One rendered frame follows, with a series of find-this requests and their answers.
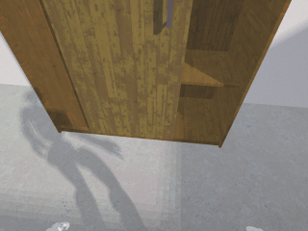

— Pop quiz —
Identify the wardrobe door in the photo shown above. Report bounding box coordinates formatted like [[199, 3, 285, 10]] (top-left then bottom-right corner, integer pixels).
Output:
[[42, 0, 193, 140], [0, 0, 90, 128]]

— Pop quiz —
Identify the robot left hand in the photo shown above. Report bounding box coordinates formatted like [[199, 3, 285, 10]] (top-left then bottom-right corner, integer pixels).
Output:
[[46, 221, 70, 231]]

